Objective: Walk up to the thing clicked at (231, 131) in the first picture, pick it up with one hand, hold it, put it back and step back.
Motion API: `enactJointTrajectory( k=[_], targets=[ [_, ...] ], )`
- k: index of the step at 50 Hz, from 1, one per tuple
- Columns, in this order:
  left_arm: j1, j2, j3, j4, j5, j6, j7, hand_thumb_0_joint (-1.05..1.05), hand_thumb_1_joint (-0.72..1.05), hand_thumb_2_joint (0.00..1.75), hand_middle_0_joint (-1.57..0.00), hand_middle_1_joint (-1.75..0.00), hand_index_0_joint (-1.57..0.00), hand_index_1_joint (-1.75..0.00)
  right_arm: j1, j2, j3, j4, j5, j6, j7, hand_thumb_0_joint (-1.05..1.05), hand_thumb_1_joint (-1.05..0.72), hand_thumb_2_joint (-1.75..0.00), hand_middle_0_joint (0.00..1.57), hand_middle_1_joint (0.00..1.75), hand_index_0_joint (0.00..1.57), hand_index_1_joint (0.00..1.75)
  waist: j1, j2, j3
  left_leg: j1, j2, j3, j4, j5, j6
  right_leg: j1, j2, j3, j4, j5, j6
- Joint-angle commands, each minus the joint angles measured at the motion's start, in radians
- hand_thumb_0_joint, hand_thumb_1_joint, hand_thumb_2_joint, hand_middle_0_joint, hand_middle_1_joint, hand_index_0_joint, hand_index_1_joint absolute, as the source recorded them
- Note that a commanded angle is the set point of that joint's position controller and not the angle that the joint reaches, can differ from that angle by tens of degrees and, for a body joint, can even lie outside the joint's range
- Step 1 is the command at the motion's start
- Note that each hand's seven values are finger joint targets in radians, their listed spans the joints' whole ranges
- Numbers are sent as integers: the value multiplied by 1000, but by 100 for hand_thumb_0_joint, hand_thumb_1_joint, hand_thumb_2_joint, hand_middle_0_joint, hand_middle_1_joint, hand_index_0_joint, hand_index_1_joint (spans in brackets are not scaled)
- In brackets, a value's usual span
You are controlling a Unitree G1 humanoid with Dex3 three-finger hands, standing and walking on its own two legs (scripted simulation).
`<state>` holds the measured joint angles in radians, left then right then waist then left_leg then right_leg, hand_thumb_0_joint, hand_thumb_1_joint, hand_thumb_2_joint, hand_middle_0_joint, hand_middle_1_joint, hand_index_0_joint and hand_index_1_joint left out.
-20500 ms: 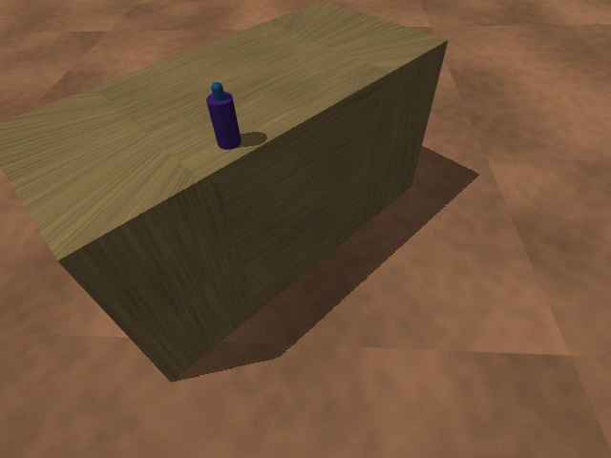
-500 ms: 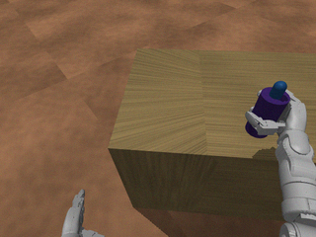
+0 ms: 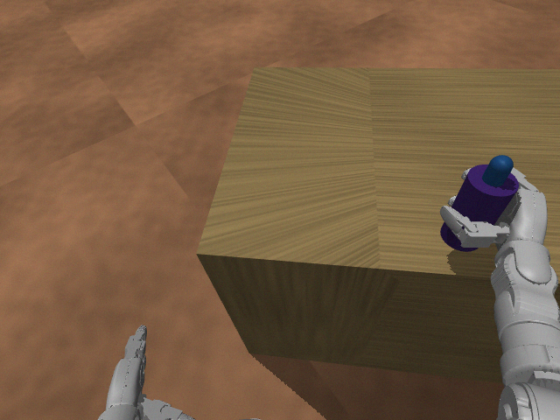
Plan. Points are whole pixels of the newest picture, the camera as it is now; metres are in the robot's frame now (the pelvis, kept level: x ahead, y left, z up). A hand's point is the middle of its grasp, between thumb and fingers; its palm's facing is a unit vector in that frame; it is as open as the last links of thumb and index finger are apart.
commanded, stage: lower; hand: right
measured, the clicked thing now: (480, 201) +0.40 -0.22 +0.08
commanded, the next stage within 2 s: loosen in 0.98 s
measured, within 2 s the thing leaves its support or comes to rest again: rests again in 0.84 s
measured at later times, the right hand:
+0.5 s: hand (468, 216) +0.41 -0.22 +0.03, palm faces +0.24 +0.97 +0.01, open 8.8 cm
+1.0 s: hand (469, 224) +0.42 -0.23 +0.01, palm faces +0.27 +0.96 +0.01, open 8.8 cm
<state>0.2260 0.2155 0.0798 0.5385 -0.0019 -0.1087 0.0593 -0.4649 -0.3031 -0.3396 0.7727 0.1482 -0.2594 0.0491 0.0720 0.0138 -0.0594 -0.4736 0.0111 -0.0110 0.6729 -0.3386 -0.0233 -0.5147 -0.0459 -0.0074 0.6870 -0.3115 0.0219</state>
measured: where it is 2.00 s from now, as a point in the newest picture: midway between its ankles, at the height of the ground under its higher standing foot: outside the picture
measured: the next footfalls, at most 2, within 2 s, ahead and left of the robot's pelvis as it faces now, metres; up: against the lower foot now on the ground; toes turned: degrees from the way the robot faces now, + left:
none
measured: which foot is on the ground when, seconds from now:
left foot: down 0.00-1.00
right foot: down 0.00-1.00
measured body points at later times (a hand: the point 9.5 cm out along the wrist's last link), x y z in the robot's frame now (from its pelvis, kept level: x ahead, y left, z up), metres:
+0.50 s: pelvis -0.01 -0.01 -0.02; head +0.06 -0.03 +0.42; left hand +0.14 +0.26 -0.07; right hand +0.40 -0.28 +0.04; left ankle +0.00 +0.13 -0.72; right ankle +0.02 -0.13 -0.72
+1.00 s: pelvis -0.01 -0.01 -0.04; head +0.07 -0.03 +0.40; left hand +0.14 +0.26 -0.07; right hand +0.40 -0.28 +0.01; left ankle +0.00 +0.13 -0.72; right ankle +0.02 -0.13 -0.72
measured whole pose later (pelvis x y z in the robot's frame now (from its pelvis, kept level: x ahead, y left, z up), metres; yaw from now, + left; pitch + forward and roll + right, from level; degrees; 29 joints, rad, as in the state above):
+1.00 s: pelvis -0.01 -0.01 -0.04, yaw +0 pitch +16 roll +1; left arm 0.36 0.22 0.08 0.21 0.03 -0.04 0.01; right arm -0.52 -0.34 -0.43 0.87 0.11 -0.43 0.05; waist 0.11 0.02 -0.12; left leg -0.78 0.00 -0.01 0.96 -0.45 -0.03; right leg -0.83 -0.05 0.01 0.98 -0.42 0.02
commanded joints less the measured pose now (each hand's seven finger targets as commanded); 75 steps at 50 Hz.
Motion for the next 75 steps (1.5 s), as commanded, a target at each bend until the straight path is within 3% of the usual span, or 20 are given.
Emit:
enactJointTrajectory(
  k=[1, 3, 5, 6, 8, 10, 12, 14, 18, 21, 26, 30, 33, 36, 38, 41, 54, 67, 70, 75],
  targets=[
    [-36, 133, 48, -158, 9, -50, 5, 0, -57, 8, -5, -5, -4, -6, -418, -240, -48, -201, 3, -136, -8, 0, -29, -138, 135, 150, 140, 150, 7, -73, -388, 42, -27, 27, -35, 340, 14, 221, 23, 1, -5, 321, -30],
    [-56, 132, 35, -204, 12, -50, 5, 0, -57, 8, -5, -5, -4, -6, -493, -287, -67, -275, -7, -160, -20, 0, -30, -140, 137, 152, 142, 152, -2, -114, -428, 40, -28, 25, -27, 313, 20, 239, 20, 3, -1, 304, -26],
    [0, 118, 38, -130, 14, -38, -4, 0, -56, 8, -5, -5, -4, -6, -374, -210, -47, -102, -4, -154, -16, 0, -32, -143, 140, 155, 144, 155, 6, -85, -295, -27, -34, 31, -21, 256, 23, 157, 19, 5, 0, 251, -26],
    [-39, 150, 62, -184, 16, -43, -5, 0, -57, 8, -5, -5, -4, -6, -347, -157, -21, -56, -3, -155, -9, 0, -29, -142, 138, 154, 143, 154, 24, -51, -331, -23, -33, 30, -16, 263, 20, 152, 19, 7, 7, 235, -31],
    [-79, 212, 103, -295, 16, -46, 7, 0, -56, 7, -5, -4, -4, -5, -486, -320, -96, -222, -16, -181, -22, 0, -31, -140, 138, 152, 142, 152, 24, -65, -455, 25, -32, 26, -11, 280, 17, 201, 16, 6, 17, 246, -32],
    [11, 156, 63, -259, 17, -32, -1, 0, -55, 7, -5, -5, -4, -5, -390, -196, -35, -88, -15, -167, -17, 0, -31, -141, 138, 153, 143, 153, 38, -23, -328, -20, -35, 30, -9, 242, 19, 134, 20, 5, 18, 197, -34],
    [-15, 151, 64, -301, 13, -34, -5, 0, -56, 7, -5, -5, -4, -6, -364, -165, -31, -69, -7, -175, -12, 0, -26, -137, 134, 149, 139, 149, 37, -2, -348, -20, -35, 32, 4, 245, 18, 121, 18, 10, 25, 202, -36],
    [-29, 166, 69, -363, 14, -33, -5, 0, -56, 7, -5, -4, -4, -5, -429, -240, -62, -132, -19, -190, -17, 0, -28, -136, 133, 148, 138, 148, 24, -22, -419, -10, -34, 32, 22, 280, 19, 152, 15, 8, 43, 258, -33],
    [67, 104, 39, -277, 20, -25, -23, 0, -56, 7, -5, -5, -4, -5, -439, -195, -41, -98, -24, -199, -3, 0, -27, -137, 134, 149, 138, 149, 28, -99, -343, -105, -31, 26, 46, 214, 27, 94, 16, 9, 60, 203, -27],
    [48, 159, 83, -326, 27, -25, -20, 0, -56, 7, -5, -5, -4, -5, -503, -272, -72, -161, -38, -214, -11, 0, -31, -135, 133, 146, 137, 146, 35, -138, -423, -100, -33, 24, 67, 218, 30, 117, 15, 10, 79, 202, -22],
    [58, 191, 107, -360, 29, -21, -18, 0, -56, 7, -5, -4, -4, -5, -466, -271, -96, -132, -33, -219, -20, 0, -28, -133, 131, 144, 135, 144, 34, -87, -429, -124, -40, 35, 89, 190, 30, 77, 14, 21, 93, 172, -25],
    [52, 138, 57, -419, 27, -16, -22, 0, -56, 7, -5, -4, -4, -6, -468, -224, -65, -118, -35, -227, -21, 0, -27, -133, 132, 145, 136, 145, 37, -63, -430, -116, -36, 27, 100, 189, 27, 40, 18, 12, 116, 148, -31],
    [100, 203, 116, -429, 27, -8, -15, 0, -56, 7, -5, -5, -4, -5, -425, -263, -95, -76, -40, -216, -19, 0, -29, -131, 131, 143, 134, 143, 48, -37, -436, -118, -37, 26, 111, 208, 22, 33, 18, 12, 133, 157, -35],
    [132, 176, 98, -425, 29, 1, -23, 0, -56, 7, -5, -4, -4, -5, -425, -243, -88, -71, -42, -219, -12, 0, -29, -131, 131, 143, 134, 143, 42, -76, -420, -159, -37, 34, 132, 205, 27, 33, 16, 18, 138, 191, -27],
    [122, 109, 34, -432, 29, 3, -34, 0, -56, 7, -5, -4, -4, -5, -419, -230, -89, -89, -36, -227, -5, 0, -30, -130, 129, 141, 133, 141, 23, -89, -393, -168, -35, 29, 139, 179, 29, -11, 18, 15, 146, 160, -27],
    [101, 176, 95, -475, 29, 5, -29, 0, -56, 7, -5, -4, -4, -5, -437, -277, -111, -106, -41, -236, -5, 0, -28, -129, 129, 141, 132, 141, 36, -103, -406, -195, -37, 24, 145, 136, 32, 0, 14, 17, 146, 102, -26],
    [129, 178, 89, -568, 32, 35, -32, 0, -56, 6, -5, -4, -4, -5, -356, -239, -111, -77, -37, -231, 11, 0, -30, -124, 126, 136, 129, 136, 43, -49, -447, -198, -39, 31, 195, 188, 25, -54, 16, 22, 204, 161, -31],
    [188, 171, 85, -578, 29, 57, -37, 0, -54, 6, -5, -5, -5, -5, -375, -257, -114, -104, -32, -212, 43, 0, 37, -26, 88, 56, 88, 56, 47, -82, -401, -231, -33, 17, 199, 127, 26, -99, 20, 12, 216, 75, -33],
    [158, 197, 102, -607, 27, 52, -32, 0, -56, 7, -5, -5, -5, -5, -420, -314, -146, -162, -24, -224, 31, 0, 50, -14, 79, 45, 79, 45, 34, -91, -478, -196, -34, 21, 207, 158, 26, -58, 22, 14, 223, 111, -31],
    [195, 190, 92, -576, 33, 55, -26, 0, -56, 7, -5, -5, -4, -6, -379, -275, -128, -131, -28, -222, 20, 0, 55, -7, 53, 29, 53, 29, 48, -88, -449, -219, -35, 22, 210, 175, 24, -59, 22, 14, 231, 129, -32]
  ],
)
